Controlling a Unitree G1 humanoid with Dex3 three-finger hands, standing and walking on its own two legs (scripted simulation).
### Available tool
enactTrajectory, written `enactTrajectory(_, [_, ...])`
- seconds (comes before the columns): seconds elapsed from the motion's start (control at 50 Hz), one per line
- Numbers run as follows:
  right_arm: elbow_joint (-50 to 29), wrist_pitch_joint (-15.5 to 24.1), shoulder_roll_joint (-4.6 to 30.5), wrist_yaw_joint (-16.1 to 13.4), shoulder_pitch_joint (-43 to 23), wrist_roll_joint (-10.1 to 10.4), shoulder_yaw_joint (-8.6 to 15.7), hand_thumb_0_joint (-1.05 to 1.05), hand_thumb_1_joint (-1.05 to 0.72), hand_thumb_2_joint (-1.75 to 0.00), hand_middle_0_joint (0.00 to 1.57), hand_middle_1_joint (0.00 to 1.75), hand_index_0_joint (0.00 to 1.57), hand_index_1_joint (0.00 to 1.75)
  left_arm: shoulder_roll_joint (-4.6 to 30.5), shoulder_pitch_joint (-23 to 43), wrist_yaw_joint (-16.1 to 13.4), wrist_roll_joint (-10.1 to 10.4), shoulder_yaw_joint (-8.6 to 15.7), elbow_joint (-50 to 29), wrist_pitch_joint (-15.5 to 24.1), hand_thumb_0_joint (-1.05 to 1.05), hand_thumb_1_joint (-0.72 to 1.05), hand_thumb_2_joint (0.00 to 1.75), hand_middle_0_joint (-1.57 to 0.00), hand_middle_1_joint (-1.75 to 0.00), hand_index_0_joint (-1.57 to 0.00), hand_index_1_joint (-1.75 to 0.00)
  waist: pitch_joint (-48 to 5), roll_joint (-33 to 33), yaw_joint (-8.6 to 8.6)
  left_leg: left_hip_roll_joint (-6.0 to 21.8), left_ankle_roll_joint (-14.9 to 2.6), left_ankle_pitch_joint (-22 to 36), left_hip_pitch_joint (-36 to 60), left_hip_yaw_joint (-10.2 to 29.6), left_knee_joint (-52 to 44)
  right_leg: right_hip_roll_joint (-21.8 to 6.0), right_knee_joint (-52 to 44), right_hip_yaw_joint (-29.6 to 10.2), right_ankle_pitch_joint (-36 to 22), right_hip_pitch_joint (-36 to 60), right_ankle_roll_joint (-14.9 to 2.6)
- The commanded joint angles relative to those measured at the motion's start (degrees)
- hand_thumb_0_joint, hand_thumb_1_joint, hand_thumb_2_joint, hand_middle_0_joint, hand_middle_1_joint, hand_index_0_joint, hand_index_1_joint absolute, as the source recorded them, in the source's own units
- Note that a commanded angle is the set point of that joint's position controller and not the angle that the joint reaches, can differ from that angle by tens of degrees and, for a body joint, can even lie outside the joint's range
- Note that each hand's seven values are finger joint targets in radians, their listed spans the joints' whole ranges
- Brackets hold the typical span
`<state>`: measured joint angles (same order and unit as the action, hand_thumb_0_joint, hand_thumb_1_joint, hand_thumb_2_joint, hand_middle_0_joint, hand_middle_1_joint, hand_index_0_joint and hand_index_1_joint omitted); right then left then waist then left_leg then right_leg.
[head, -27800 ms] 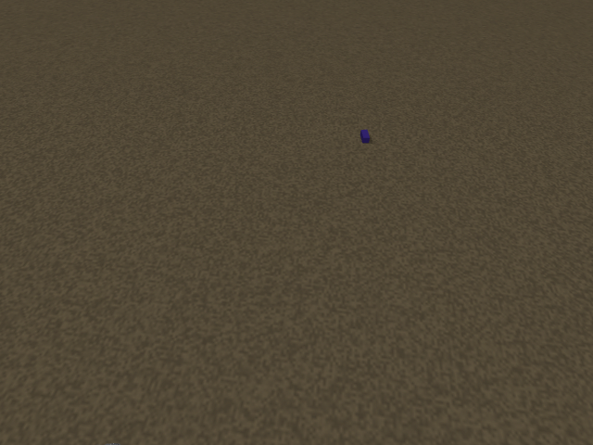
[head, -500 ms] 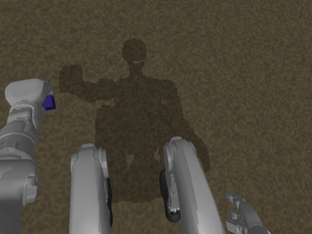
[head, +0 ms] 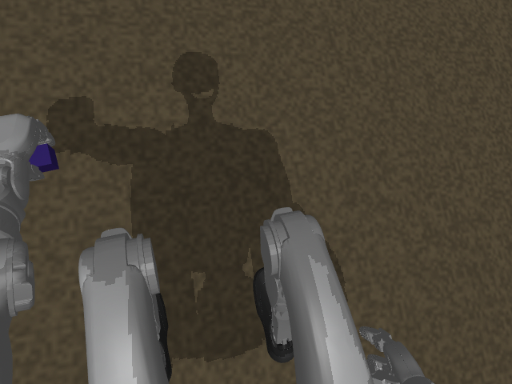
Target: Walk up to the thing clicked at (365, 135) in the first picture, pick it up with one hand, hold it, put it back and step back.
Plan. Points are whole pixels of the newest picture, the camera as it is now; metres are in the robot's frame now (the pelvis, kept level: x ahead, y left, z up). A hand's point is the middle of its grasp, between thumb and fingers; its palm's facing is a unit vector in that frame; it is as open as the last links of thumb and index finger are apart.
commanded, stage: crouch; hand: left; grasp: from above
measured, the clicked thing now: (28, 161) +0.45 +0.32 -0.19
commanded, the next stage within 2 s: lower in 0.24 s
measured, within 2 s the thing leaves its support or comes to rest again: rests again in 1.42 s
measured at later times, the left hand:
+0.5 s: hand (33, 171) +0.44 +0.32 -0.21, palm faces -0.46 -0.12 -0.88, open 6.4 cm
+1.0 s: hand (49, 176) +0.45 +0.31 -0.26, palm faces -0.45 -0.15 -0.88, open 6.4 cm
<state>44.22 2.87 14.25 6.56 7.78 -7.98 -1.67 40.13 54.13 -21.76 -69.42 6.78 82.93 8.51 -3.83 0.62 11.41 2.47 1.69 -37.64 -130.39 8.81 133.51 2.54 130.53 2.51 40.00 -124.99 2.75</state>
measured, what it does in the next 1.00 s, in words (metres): stands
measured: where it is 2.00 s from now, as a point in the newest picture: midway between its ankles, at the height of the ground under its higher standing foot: (217, 341)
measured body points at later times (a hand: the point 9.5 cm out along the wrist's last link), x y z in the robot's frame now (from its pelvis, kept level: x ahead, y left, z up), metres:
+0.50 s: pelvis +0.00 +0.00 -0.03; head +0.25 +0.07 +0.35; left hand +0.46 +0.32 -0.16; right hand +0.07 -0.27 -0.14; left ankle +0.08 +0.14 -0.32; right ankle +0.10 -0.13 -0.32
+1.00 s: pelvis +0.01 +0.00 -0.05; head +0.27 +0.09 +0.31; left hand +0.47 +0.32 -0.21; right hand +0.06 -0.26 -0.15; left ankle +0.08 +0.14 -0.32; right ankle +0.10 -0.13 -0.32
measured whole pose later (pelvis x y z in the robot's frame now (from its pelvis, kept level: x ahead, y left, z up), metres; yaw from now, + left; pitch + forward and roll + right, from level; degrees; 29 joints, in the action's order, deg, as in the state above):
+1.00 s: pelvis +0.01 +0.00 -0.05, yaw -4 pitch +31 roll -10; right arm 43.6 6.2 15.3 9.9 4.4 -13.6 -9.1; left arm 49.0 54.4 -30.1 -71.5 11.6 91.6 11.4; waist 3.6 4.7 15.3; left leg 2.0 2.7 -40.3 -136.1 14.0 144.6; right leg 4.3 138.7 5.7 41.1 -129.6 3.8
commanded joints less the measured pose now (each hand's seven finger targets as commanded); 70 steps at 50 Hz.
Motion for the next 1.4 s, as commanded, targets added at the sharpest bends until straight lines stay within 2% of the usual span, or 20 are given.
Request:
enactTrajectory(0.0, [-0.9,0.7,14.2,-0.7,10.2,0.0,3.7,0.00,-0.89,-0.90,0.20,0.30,0.20,0.30,16.5,19.0,-3.0,0.1,1.2,-7.2,0.4,0.00,0.84,0.06,-1.21,-0.07,-1.24,-0.04,-38.6,-15.8,0.12,-0.7,-2.62,6.4,30.5,-6.4,-12.8,1.1,-13.0,6.4,-9.9,15.3,-4.89])
enactTrajectory(0.34, [-0.7,1.2,14.8,0.0,10.0,-0.9,1.8,0.00,-0.90,-0.90,0.20,0.30,0.20,0.30,18.0,16.8,-4.1,0.2,1.9,-6.0,0.9,0.00,0.87,0.12,-1.25,-0.10,-1.27,-0.08,-36.9,-16.5,0.54,-0.6,-2.70,7.7,26.9,-6.2,-8.5,1.6,-10.3,7.3,-12.3,15.2,-4.26])
enactTrajectory(0.44, [-0.8,1.3,15.2,0.3,10.0,-1.4,0.9,0.00,-0.90,-0.90,0.20,0.30,0.20,0.30,17.9,16.2,-4.3,0.1,1.3,-2.6,1.5,0.00,0.88,0.14,-1.27,-0.10,-1.28,-0.09,-34.5,-14.6,1.91,-0.4,-2.90,8.7,24.9,-5.4,-6.9,1.8,-9.1,7.8,-13.5,15.1,-3.96])
enactTrajectory(0.48, [-0.9,1.3,15.8,0.3,9.5,-1.6,0.6,0.00,-0.90,-0.90,0.20,0.30,0.20,0.30,20.7,18.0,-5.0,-0.2,2.9,-4.3,2.4,0.00,0.89,0.13,-1.27,-0.11,-1.28,-0.09,-35.8,-16.4,1.62,-0.5,-2.67,8.8,25.9,-5.2,-6.7,1.8,-8.4,8.1,-13.4,14.8,-4.07])
enactTrajectory(0.52, [-0.7,1.5,15.5,0.4,9.0,-2.1,0.3,0.00,-0.90,-0.90,0.20,0.30,0.20,0.30,19.3,15.9,-5.5,-0.6,2.3,-1.3,2.6,0.00,0.91,0.15,-1.28,-0.13,-1.30,-0.11,-34.0,-16.3,1.67,-0.4,-2.55,8.2,25.8,-5.1,-6.3,2.0,-7.8,8.3,-12.9,13.7,-4.17])
enactTrajectory(0.54, [-0.8,1.5,15.9,0.5,9.1,-2.4,0.1,0.00,-0.90,-0.90,0.20,0.30,0.20,0.30,20.1,17.6,-6.0,-0.9,2.8,-2.7,3.0,0.00,0.93,0.19,-1.29,-0.14,-1.31,-0.13,-34.6,-16.3,2.54,-0.4,-2.69,8.4,25.3,-5.1,-5.6,2.1,-8.1,8.4,-13.4,14.2,-3.94])
enactTrajectory(0.64, [-0.9,2.1,16.3,1.0,9.3,-3.3,-0.7,0.00,-0.90,-0.90,0.20,0.30,0.20,0.30,23.2,16.4,-8.3,-1.8,5.3,-1.4,3.5,0.00,0.98,0.20,-1.32,-0.17,-1.34,-0.15,-34.3,-17.3,2.06,-0.4,-2.64,9.2,24.6,-5.0,-4.6,2.1,-6.9,8.5,-14.3,15.3,-3.78])
enactTrajectory(0.7, [-0.8,2.7,16.6,1.5,8.8,-3.8,-0.8,0.00,-0.90,-0.90,0.20,0.30,0.20,0.30,22.3,17.1,-9.1,-2.0,4.5,-0.5,3.0,0.00,0.98,0.20,-1.32,-0.17,-1.34,-0.16,-33.2,-18.0,3.07,-0.2,-2.54,8.0,24.9,-4.6,-4.0,2.3,-6.5,8.9,-13.4,13.5,-3.92])
enactTrajectory(0.82, [-0.7,3.2,16.6,2.1,8.1,-4.7,-1.6,0.00,-0.89,-0.89,0.20,0.30,0.20,0.30,23.0,15.2,-10.0,-1.6,4.7,1.2,2.7,0.00,0.94,0.16,-1.29,-0.10,-1.31,-0.08,-32.7,-18.1,3.13,-0.2,-2.49,7.3,23.5,-4.1,-3.4,2.6,-5.7,9.5,-12.9,13.6,-3.90])
enactTrajectory(0.9, [-0.5,3.6,16.8,2.4,7.5,-5.4,-2.5,0.00,-0.89,-0.89,0.20,0.30,0.20,0.30,22.7,14.6,-10.5,-1.5,4.3,2.3,2.8,0.00,0.95,0.13,-1.29,-0.10,-1.31,-0.08,-31.9,-19.2,4.02,0.0,-2.43,9.8,24.5,-3.6,-2.4,2.7,-4.9,10.0,-15.6,14.1,-3.71])
enactTrajectory(0.94, [-0.6,3.8,17.8,2.8,8.2,-5.7,-2.6,0.00,-0.89,-0.89,0.20,0.30,0.20,0.30,25.1,14.3,-11.2,-1.3,6.3,1.7,3.2,0.00,0.96,0.17,-1.30,-0.10,-1.32,-0.09,-33.2,-17.9,3.92,0.1,-2.58,11.2,23.6,-3.5,-2.0,2.9,-5.0,10.1,-17.1,16.5,-3.42])
enactTrajectory(1.02, [-0.7,4.3,17.7,3.2,7.3,-6.1,-3.4,0.00,-0.89,-0.89,0.20,0.30,0.20,0.30,24.6,14.9,-11.8,-1.4,5.5,3.1,3.4,0.00,0.96,0.17,-1.31,-0.11,-1.32,-0.09,-31.3,-18.8,4.83,0.2,-2.35,10.7,24.5,-3.1,-1.4,3.0,-4.4,10.8,-16.4,14.7,-3.65])
enactTrajectory(1.06, [-0.5,4.5,18.7,3.4,7.8,-6.6,-3.5,0.00,-0.89,-0.89,0.20,0.30,0.20,0.30,27.5,13.7,-12.6,-1.7,7.7,2.7,3.8,0.00,0.98,0.19,-1.32,-0.12,-1.33,-0.10,-32.6,-20.0,4.61,0.4,-2.22,12.5,25.2,-2.8,-1.3,3.2,-3.9,11.0,-18.2,16.3,-3.56])
enactTrajectory(1.08, [-0.8,4.8,18.2,3.7,7.1,-6.5,-3.7,0.00,-0.89,-0.89,0.20,0.30,0.20,0.30,26.0,13.9,-12.5,-2.1,6.0,4.3,3.7,0.00,0.98,0.19,-1.33,-0.11,-1.34,-0.09,-31.6,-19.4,5.06,0.6,-2.30,12.1,24.7,-2.8,-0.6,3.3,-3.7,10.8,-18.2,15.7,-3.56])
enactTrajectory(1.12, [-0.7,5.1,18.7,3.9,7.5,-6.9,-3.8,0.00,-0.89,-0.89,0.20,0.30,0.20,0.30,26.9,13.6,-13.1,-2.0,7.2,4.5,3.8,0.00,1.01,0.20,-1.34,-0.12,-1.36,-0.11,-30.4,-19.9,5.19,0.6,-2.22,11.4,24.3,-2.6,-0.9,3.4,-4.0,11.1,-17.4,15.7,-3.59])
enactTrajectory(1.18, [-1.4,5.9,18.3,4.4,5.5,-7.0,-4.5,0.00,-0.89,-0.89,0.20,0.30,0.20,0.30,25.2,14.8,-13.3,-1.8,4.8,4.3,4.1,0.00,1.00,0.20,-1.34,-0.12,-1.35,-0.11,-29.5,-21.6,5.25,0.8,-2.01,9.2,24.5,-2.2,-1.3,3.7,-4.0,11.4,-15.1,14.2,-3.84])
enactTrajectory(1.26, [-1.0,6.2,19.6,4.7,6.5,-7.4,-4.6,0.00,-0.89,-0.89,0.20,0.30,0.20,0.30,28.3,12.2,-14.8,-1.9,7.5,6.2,3.8,0.00,1.04,0.19,-1.35,-0.13,-1.38,-0.10,-29.6,-20.6,5.13,0.7,-1.98,10.1,24.3,-2.0,-1.5,3.6,-3.6,12.1,-15.8,15.5,-3.66])
enactTrajectory(1.3, [-0.6,6.3,19.5,4.8,6.3,-7.7,-4.7,0.00,-0.89,-0.89,0.20,0.30,0.20,0.30,27.9,13.1,-15.3,-2.3,7.2,6.8,3.6,0.00,1.02,0.20,-1.35,-0.11,-1.37,-0.10,-29.2,-21.5,5.93,0.8,-1.71,10.7,25.1,-1.7,-1.4,3.7,-2.9,12.4,-16.3,14.4,-3.81])
enactTrajectory(1.36, [-1.7,7.2,19.2,5.4,4.7,-7.9,-5.4,0.00,-0.89,-0.90,0.20,0.30,0.20,0.30,25.1,16.0,-15.0,-1.9,3.5,7.6,3.7,0.00,1.01,0.18,-1.34,-0.11,-1.35,-0.09,-26.5,-20.5,7.55,1.0,-2.18,8.6,23.1,-1.6,-0.3,3.8,-3.7,12.1,-15.4,13.9,-3.53])
enactTrajectory(1.38, [-0.9,7.3,20.4,5.4,5.9,-7.9,-5.4,0.00,-0.89,-0.90,0.20,0.30,0.20,0.30,28.3,15.1,-15.5,-1.8,5.9,7.6,3.7,0.00,1.02,0.19,-1.34,-0.12,-1.36,-0.10,-26.6,-20.1,7.50,0.9,-2.27,9.3,22.9,-1.6,-0.4,3.9,-4.0,12.2,-16.0,15.2,-3.38])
